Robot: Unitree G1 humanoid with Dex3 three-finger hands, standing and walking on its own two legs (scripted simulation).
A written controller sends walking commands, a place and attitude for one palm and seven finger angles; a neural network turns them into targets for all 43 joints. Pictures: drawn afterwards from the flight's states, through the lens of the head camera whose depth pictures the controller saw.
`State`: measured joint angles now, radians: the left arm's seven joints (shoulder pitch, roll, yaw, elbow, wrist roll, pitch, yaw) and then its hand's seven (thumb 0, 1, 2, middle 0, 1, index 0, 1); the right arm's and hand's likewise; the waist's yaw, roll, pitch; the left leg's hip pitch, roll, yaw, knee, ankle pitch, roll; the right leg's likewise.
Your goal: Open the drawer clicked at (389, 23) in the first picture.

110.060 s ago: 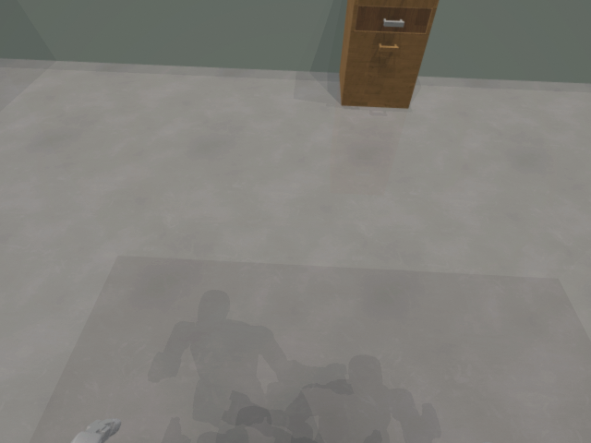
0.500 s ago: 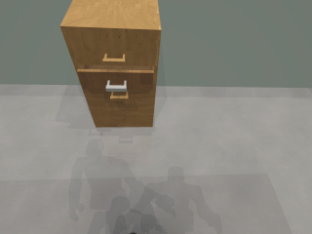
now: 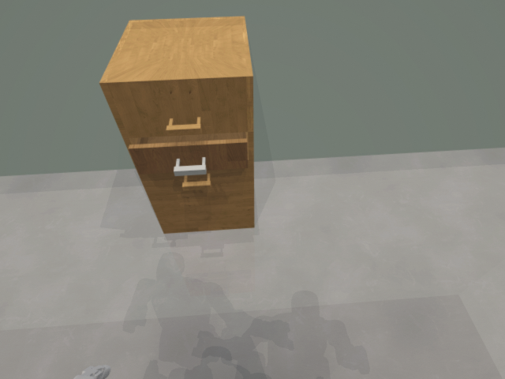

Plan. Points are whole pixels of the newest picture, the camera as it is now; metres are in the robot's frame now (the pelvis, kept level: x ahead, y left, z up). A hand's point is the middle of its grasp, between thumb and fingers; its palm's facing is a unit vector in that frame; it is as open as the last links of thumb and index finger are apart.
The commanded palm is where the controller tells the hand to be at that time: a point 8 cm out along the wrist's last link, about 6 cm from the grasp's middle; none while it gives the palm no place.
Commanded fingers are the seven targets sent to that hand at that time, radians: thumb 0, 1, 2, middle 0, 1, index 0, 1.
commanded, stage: let the arm hang, fingers relaxed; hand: left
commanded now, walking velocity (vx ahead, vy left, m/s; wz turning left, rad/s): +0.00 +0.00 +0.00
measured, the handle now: (190, 165) +0.78 +0.25 -0.25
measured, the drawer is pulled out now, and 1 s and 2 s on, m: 0.05 0.05 0.05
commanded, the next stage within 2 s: look to check the result in 0.10 s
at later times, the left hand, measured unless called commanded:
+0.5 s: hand out of the picture +0.09 +0.23 -0.16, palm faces -0.05 -0.94 -0.33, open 7.4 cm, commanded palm none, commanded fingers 0.00 0.90 0.90 -0.20 -0.30 -0.20 -0.30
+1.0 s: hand out of the picture +0.12 +0.23 -0.16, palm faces -0.03 -0.94 -0.34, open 7.4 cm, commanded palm none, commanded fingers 0.00 0.90 0.90 -0.20 -0.30 -0.20 -0.30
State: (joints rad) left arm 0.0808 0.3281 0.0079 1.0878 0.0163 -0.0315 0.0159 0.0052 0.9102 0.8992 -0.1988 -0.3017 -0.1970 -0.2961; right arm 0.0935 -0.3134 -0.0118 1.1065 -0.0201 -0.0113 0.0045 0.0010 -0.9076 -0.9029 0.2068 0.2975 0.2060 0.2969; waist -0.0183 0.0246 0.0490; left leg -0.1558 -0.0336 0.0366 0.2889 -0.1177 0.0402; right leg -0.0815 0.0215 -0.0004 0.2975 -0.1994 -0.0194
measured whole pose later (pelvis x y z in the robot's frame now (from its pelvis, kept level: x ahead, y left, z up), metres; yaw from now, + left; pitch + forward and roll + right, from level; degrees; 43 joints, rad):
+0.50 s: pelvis +0.03 -0.01 +0.00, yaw +0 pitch +0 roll +0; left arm 0.12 0.32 0.01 1.12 0.01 -0.02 0.02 0.01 0.91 0.90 -0.20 -0.30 -0.20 -0.30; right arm 0.10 -0.31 -0.01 1.11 -0.02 -0.01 -0.01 0.00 -0.91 -0.90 0.21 0.30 0.20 0.30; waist -0.02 -0.01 0.08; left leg -0.12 -0.02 0.04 0.28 -0.15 0.03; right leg -0.04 0.03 0.01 0.26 -0.21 -0.03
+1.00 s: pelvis +0.03 -0.02 +0.00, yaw +1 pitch +0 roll +0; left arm 0.10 0.32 0.02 1.09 0.01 -0.02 0.02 0.01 0.91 0.90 -0.20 -0.30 -0.20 -0.30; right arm 0.10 -0.32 -0.01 1.10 -0.02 0.00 -0.01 0.00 -0.91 -0.90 0.21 0.30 0.21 0.30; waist -0.02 0.00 0.08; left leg -0.13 -0.02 0.02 0.30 -0.17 0.02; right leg -0.04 0.03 -0.01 0.28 -0.24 -0.04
